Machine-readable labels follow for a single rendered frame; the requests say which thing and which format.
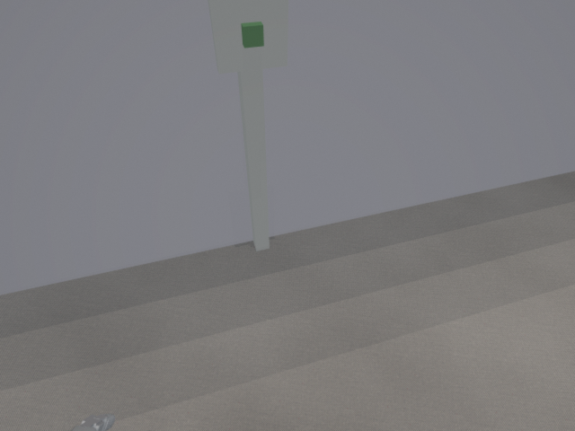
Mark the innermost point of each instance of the panel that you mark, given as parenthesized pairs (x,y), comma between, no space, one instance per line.
(226,17)

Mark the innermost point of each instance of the button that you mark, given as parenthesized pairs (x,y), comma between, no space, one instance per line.
(252,33)

